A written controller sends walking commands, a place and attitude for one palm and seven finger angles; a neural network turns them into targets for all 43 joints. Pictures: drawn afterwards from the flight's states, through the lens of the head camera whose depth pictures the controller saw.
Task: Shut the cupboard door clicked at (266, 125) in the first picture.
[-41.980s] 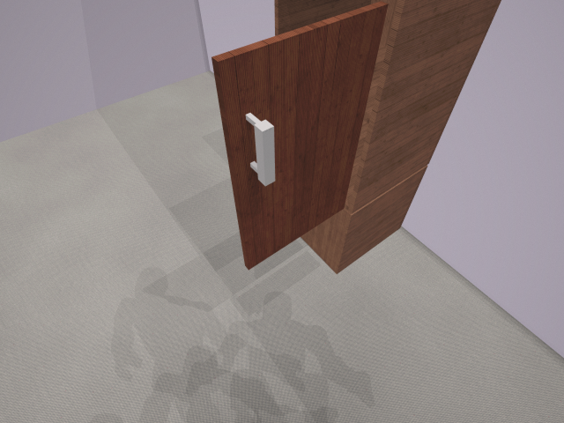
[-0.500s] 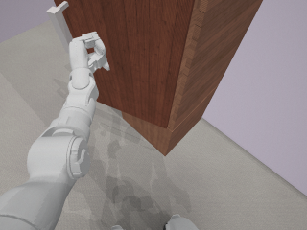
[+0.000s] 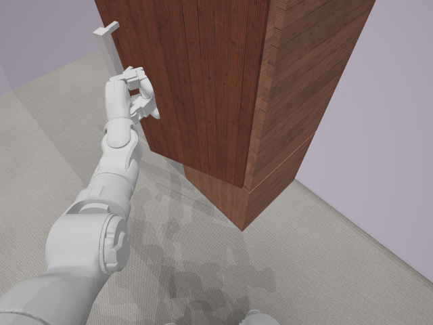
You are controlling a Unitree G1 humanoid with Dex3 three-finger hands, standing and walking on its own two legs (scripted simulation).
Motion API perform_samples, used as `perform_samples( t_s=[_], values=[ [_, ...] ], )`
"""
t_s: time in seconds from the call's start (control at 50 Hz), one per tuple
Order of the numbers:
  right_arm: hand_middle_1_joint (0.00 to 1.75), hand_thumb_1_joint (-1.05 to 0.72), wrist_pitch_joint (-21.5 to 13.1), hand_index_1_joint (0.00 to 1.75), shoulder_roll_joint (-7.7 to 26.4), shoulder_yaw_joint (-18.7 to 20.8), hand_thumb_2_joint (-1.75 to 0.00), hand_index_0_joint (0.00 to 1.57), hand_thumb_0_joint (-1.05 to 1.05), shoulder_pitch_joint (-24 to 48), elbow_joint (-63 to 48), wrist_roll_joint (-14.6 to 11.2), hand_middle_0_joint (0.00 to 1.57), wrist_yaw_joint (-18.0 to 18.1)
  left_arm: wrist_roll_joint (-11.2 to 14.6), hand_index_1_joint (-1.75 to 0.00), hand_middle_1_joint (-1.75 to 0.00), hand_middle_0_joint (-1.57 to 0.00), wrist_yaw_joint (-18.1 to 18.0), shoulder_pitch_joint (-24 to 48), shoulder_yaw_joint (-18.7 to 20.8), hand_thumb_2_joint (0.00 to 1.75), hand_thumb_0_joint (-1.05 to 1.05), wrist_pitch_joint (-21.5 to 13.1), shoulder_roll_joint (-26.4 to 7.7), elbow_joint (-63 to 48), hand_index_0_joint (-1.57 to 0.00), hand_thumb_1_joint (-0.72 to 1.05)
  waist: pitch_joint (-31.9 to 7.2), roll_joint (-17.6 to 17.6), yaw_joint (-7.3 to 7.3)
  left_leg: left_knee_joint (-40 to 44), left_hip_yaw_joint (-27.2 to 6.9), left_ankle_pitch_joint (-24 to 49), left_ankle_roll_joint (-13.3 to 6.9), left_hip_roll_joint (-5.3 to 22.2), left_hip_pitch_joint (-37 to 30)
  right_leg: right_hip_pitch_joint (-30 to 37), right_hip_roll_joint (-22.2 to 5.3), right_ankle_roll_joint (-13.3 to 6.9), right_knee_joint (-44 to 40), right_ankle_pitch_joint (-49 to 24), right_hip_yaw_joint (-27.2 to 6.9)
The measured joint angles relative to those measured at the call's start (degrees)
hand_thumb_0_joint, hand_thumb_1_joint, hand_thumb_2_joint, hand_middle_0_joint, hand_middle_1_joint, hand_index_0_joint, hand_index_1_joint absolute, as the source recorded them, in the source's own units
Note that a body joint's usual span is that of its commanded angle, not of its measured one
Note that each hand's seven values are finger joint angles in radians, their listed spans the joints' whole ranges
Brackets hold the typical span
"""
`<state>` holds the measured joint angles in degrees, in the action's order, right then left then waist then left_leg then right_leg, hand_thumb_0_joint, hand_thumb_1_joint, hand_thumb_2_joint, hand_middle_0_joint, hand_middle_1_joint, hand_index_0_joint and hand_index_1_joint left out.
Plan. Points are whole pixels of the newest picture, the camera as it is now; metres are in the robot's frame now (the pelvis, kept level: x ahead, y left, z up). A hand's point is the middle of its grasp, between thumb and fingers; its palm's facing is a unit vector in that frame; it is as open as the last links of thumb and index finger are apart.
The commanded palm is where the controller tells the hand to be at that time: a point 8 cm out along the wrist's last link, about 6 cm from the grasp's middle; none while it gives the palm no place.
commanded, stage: draw the hand back to the body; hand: left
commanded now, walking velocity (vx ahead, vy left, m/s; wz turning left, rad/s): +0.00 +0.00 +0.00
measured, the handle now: (117, 54) +0.68 +0.17 +0.11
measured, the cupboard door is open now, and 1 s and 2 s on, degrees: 20 20 20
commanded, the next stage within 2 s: step back with the hand held close in 1.42 s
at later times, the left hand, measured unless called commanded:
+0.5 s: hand (72, 174) +0.33 +0.17 +0.16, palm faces +0.14 -0.97 -0.18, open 3.1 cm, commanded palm +0.29 +0.22 +0.17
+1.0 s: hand out of the picture +0.21 +0.28 +0.19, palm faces +0.45 -0.80 -0.39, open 5.8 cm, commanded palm +0.16 +0.32 +0.21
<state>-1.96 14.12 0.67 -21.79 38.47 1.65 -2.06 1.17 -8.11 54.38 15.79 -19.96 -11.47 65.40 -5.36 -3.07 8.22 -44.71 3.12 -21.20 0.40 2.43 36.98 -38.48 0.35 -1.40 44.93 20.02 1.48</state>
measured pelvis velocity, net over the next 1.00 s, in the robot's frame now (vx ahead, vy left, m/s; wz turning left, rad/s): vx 0.02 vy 0.02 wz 0.03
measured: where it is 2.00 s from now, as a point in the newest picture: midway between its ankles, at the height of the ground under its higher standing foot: outside the picture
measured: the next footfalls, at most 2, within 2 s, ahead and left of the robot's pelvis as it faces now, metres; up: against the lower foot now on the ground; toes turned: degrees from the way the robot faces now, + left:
none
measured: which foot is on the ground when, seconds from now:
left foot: down 0.00-1.00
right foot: down 0.00-1.00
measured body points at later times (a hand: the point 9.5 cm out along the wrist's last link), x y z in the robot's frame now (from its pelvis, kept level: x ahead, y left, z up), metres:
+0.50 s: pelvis +0.00 +0.01 +0.03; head -0.02 -0.01 +0.48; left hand +0.31 +0.22 +0.17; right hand +0.19 -0.23 -0.05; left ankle +0.00 +0.13 -0.71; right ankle +0.01 -0.10 -0.71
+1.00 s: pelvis +0.02 +0.02 +0.04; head +0.00 -0.01 +0.49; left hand +0.18 +0.32 +0.21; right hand +0.20 -0.19 -0.06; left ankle +0.00 +0.13 -0.71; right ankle +0.01 -0.10 -0.71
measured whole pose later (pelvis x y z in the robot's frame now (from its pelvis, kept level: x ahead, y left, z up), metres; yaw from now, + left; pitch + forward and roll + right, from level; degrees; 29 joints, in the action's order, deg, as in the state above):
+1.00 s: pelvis +0.02 +0.02 +0.04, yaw +2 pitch -4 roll +0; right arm -2.7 12.2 -1.3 -12.1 36.7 -0.9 4.0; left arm 3.6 -5.8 -23.5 17.1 -4.8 -19.1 -16.8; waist 0.0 -4.8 -3.2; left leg -23.9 2.3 -14.9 -0.8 0.3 4.8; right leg -4.9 -0.9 0.4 22.7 13.5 2.5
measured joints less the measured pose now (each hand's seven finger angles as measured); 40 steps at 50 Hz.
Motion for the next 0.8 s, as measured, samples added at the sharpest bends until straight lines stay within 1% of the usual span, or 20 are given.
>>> perform_samples(
  t_s=[0.06,0.12,0.18,0.26,0.36,0.44,0.54,0.66,0.74,0.8],
  values=[
    [0.30,-0.90,0.79,0.30,0.13,0.32,-0.90,0.20,0.00,-1.97,-0.14,-0.96,0.20,0.53,1.65,-1.50,-1.50,-1.30,1.91,-7.40,0.25,0.90,0.02,0.93,-0.20,-7.21,-1.30,0.89,0.23,-0.32,-1.05,1.92,0.66,0.43,0.04,0.32,-3.16,2.82,0.42,-0.03,-1.81,-0.65,-0.63],
    [0.30,-0.90,0.90,0.30,0.18,0.70,-0.90,0.20,0.01,-3.07,0.32,-2.02,0.20,1.20,3.72,-1.50,-1.50,-1.29,3.65,-14.85,-1.57,0.90,0.02,2.38,-0.06,-15.17,-1.30,0.90,0.56,-0.43,-2.26,3.75,0.67,0.90,0.11,0.51,-6.58,6.36,0.68,-0.08,-3.90,-1.25,-0.62],
    [0.30,-0.90,0.55,0.30,0.30,0.91,-0.90,0.20,0.01,-2.74,0.98,-3.00,0.20,2.11,5.41,-1.50,-1.50,-1.30,5.21,-20.80,-3.87,0.90,0.02,4.46,0.37,-22.14,-1.30,0.90,0.88,-0.34,-3.50,5.29,0.23,1.40,0.14,0.50,-9.77,9.97,0.73,-0.07,-5.92,-1.82,-0.18],
    [0.30,-0.90,-0.40,0.30,0.78,0.83,-0.90,0.20,0.01,-0.02,1.19,-3.90,0.20,3.41,6.72,-1.50,-1.50,-1.30,6.77,-26.31,-6.47,0.90,0.02,7.74,0.97,-29.11,-1.30,0.90,1.30,-0.27,-4.99,6.91,-0.32,2.09,0.01,0.19,-13.29,13.97,0.48,0.07,-7.99,-2.49,0.37],
    [0.30,-0.90,-1.74,0.30,1.07,0.12,-0.90,0.19,0.01,5.35,-0.31,-4.69,0.20,4.67,8.05,-1.47,-1.47,-1.27,8.74,-31.79,-7.74,0.90,0.02,11.51,1.03,-36.08,-1.28,0.90,1.68,-0.09,-6.69,8.90,-0.28,2.99,-0.29,-0.44,-17.10,17.69,-0.07,0.39,-9.59,-3.12,0.35],
    [0.30,-0.90,-1.33,0.30,0.19,-0.45,-0.90,0.19,0.01,9.86,-2.60,-4.68,0.20,5.62,4.77,-1.41,-1.41,-1.21,6.52,-39.54,-10.53,0.90,0.02,12.02,-0.65,-45.48,-1.22,0.90,2.74,-0.02,-7.44,12.51,0.08,4.42,-0.40,-0.99,-21.64,21.84,-0.48,0.70,-12.43,-4.15,0.00],
    [0.30,-0.90,-0.33,0.30,-0.96,-1.69,-0.90,0.19,0.01,13.11,-4.54,-4.49,0.20,6.17,2.87,-1.29,-1.29,-1.11,5.06,-48.00,-11.70,0.90,0.02,12.93,-2.07,-54.77,-1.11,0.89,4.22,0.33,-9.01,16.86,-0.22,6.23,-0.59,-1.31,-26.51,26.99,-0.63,0.87,-16.97,-5.91,0.35],
    [0.30,-0.90,-0.10,0.30,-1.71,-2.88,-0.90,0.20,0.01,13.84,-5.02,-3.71,0.20,6.23,2.06,-1.12,-1.12,-0.95,3.99,-56.14,-10.24,0.90,0.02,14.86,-3.58,-63.90,-0.96,0.89,5.71,0.05,-10.66,19.90,-0.82,7.33,-0.75,-1.64,-29.93,31.02,-0.83,1.07,-20.77,-7.21,0.98],
    [0.30,-0.90,-0.22,0.30,-2.04,-3.24,-0.90,0.20,0.01,12.92,-4.42,-3.20,0.20,6.07,1.96,-1.00,-1.01,-0.85,3.37,-61.40,-8.38,0.90,0.02,15.56,-4.44,-69.79,-0.85,0.89,6.13,-0.55,-11.27,20.85,-1.03,7.43,-0.91,-1.91,-31.22,32.54,-1.07,1.30,-21.95,-7.35,1.20],
    [0.30,-0.90,-0.18,0.30,-2.19,-3.34,-0.90,0.20,0.01,12.02,-3.70,-2.92,0.20,5.99,2.03,-0.91,-0.92,-0.77,3.10,-65.33,-6.68,0.90,0.02,15.65,-5.02,-73.62,-0.77,0.89,6.14,-1.01,-11.41,21.23,-1.09,7.32,-1.04,-2.11,-31.80,33.17,-1.25,1.49,-22.35,-7.23,1.27]
  ],
)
